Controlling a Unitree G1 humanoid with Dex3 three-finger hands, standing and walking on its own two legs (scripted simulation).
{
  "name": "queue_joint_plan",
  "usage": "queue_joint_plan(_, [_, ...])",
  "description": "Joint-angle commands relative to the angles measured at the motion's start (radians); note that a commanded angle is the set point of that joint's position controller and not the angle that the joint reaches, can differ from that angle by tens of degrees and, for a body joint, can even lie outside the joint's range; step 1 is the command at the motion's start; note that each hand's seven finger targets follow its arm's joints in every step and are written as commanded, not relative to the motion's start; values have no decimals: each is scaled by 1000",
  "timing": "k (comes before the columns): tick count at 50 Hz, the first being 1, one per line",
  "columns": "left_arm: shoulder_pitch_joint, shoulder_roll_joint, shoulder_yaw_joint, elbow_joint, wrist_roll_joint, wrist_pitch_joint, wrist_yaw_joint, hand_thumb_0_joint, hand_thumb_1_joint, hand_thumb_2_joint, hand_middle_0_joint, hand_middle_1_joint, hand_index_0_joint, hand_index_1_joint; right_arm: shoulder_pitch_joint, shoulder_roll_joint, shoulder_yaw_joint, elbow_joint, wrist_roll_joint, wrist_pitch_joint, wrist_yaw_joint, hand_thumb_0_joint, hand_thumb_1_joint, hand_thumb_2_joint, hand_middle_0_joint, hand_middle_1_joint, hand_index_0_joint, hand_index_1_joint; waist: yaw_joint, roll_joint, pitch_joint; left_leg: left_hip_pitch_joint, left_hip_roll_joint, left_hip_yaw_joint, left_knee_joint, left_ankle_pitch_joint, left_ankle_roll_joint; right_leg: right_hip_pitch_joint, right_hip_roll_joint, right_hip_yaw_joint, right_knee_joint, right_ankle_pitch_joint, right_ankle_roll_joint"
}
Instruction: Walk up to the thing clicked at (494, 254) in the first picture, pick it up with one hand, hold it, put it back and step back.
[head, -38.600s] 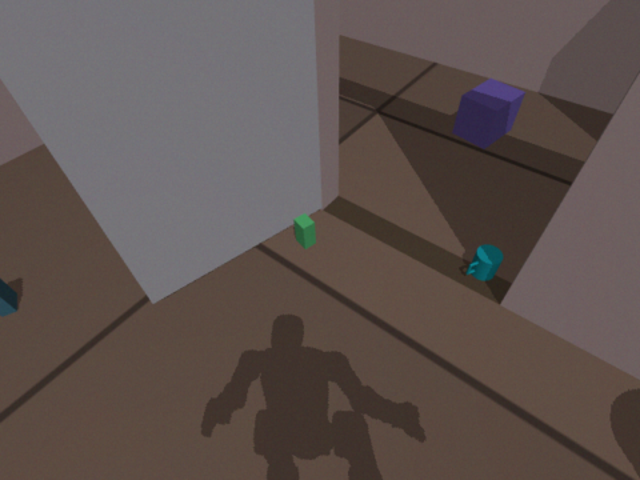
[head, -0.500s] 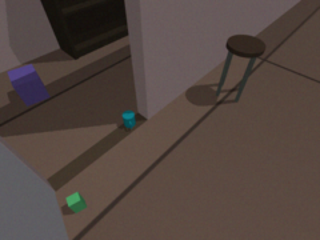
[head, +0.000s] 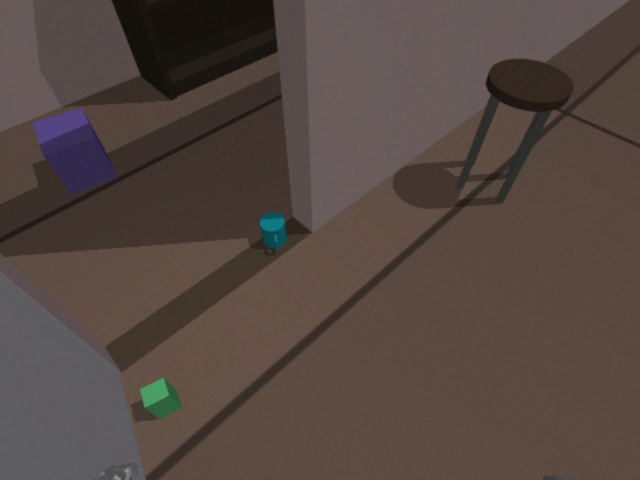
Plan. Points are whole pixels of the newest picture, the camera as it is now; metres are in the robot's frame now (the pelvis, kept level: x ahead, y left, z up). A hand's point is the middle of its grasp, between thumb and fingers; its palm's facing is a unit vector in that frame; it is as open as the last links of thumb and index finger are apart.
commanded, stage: step back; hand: left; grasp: from above
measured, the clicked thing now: (274, 233) +1.01 +0.27 -0.71
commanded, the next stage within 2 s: stand in 0.06 s
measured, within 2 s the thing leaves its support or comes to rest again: neither
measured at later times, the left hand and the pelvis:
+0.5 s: hand out of the picture +0.09 +0.25 -0.14, palm faces -0.03 -0.94 -0.33, open 7.4 cm; pelvis +0.00 +0.00 +0.02, yaw +0 degrees
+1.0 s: hand out of the picture +0.07 +0.25 -0.14, palm faces -0.04 -0.94 -0.34, open 7.4 cm; pelvis +0.00 +0.00 +0.02, yaw +0 degrees
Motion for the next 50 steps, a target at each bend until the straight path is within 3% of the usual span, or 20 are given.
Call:
queue_joint_plan(1, [-19, 218, 44, -47, -3, -33, 14, 0, 900, 900, -200, -300, -200, -300, -43, -238, -47, -43, 7, -21, -15, 0, -900, -900, 200, 300, 200, 300, -10, 66, -206, 109, 93, -90, -99, 387, 57, 78, -100, 107, -98, 386, -64])
queue_joint_plan(2, [-24, 216, 41, -42, -2, -33, 16, 0, 900, 900, -200, -300, -200, -300, -52, -241, -48, -39, 7, -20, -14, 0, -900, -900, 200, 300, 200, 300, -12, 59, -210, 124, 95, -88, -96, 404, 61, 76, -98, 101, -103, 398, -63])
queue_joint_plan(3, [-14, 164, 12, -8, -12, -37, 9, 0, 900, 900, -200, -300, -200, -300, -31, -228, -36, -29, 20, -26, -6, 0, -900, -900, 200, 300, 200, 300, -28, 89, -252, 195, 98, -105, -136, 362, 49, 91, -107, 110, -144, 354, -58])
queue_joint_plan(11, [-79, 181, -2, 39, -4, -49, 8, 0, 900, 900, -200, -300, -200, -300, -70, -221, -25, 16, 17, -23, 6, 0, -900, -900, 200, 300, 200, 300, -40, -15, -151, 199, 104, -96, -234, 350, 34, 111, -110, 91, -257, 373, -35])
queue_joint_plan(25, [-77, 177, 2, 79, -1, -48, 5, 0, 900, 900, -200, -300, -200, -300, -92, -218, -20, 51, 12, -29, 8, 0, -900, -900, 200, 300, 200, 300, -20, 22, -115, 179, 101, -93, -333, 222, 15, 127, -108, 87, -333, 212, -27])
queue_joint_plan(31, [-72, 179, 2, 79, -2, -49, 5, 0, 900, 900, -200, -300, -200, -300, -67, -227, -21, 60, 13, -33, 6, 0, -900, -900, 200, 300, 200, 300, -27, 32, -166, 212, 111, -86, -320, 292, 18, 155, -118, 94, -319, 295, -29])
queue_joint_plan(36, [-65, 178, 0, 87, -1, -42, 3, 0, 900, 900, -200, -300, -200, -300, -59, -224, -17, 70, 12, -29, 5, 0, -900, -900, 200, 300, 200, 300, -27, 27, -111, 180, 105, -94, -350, 183, 17, 110, -108, 91, -336, 194, -26])
queue_joint_plan(38, [-62, 178, -1, 84, 0, -44, 4, 0, 900, 900, -200, -300, -200, -300, -53, -224, -17, 70, 13, -29, 5, 0, -900, -900, 200, 300, 200, 300, -27, 7, -127, 199, 112, -93, -335, 253, 18, 116, -110, 89, -329, 238, -26])
queue_joint_plan(45, [-49, 173, -5, 85, -2, -42, 5, 0, 900, 900, -200, -300, -200, -300, -46, -230, -16, 75, 12, -25, 6, 0, -900, -900, 200, 300, 200, 300, -30, 21, -107, 187, 104, -89, -338, 183, 17, 94, -109, 96, -346, 190, -24])
queue_joint_plan(50, [-43, 180, -5, 81, -1, -43, 5, 0, 900, 900, -200, -300, -200, -300, -43, -225, -14, 74, 11, -27, 7, 0, -900, -900, 200, 300, 200, 300, -27, 19, -119, 195, 111, -94, -338, 222, 18, 105, -111, 93, -330, 217, -30])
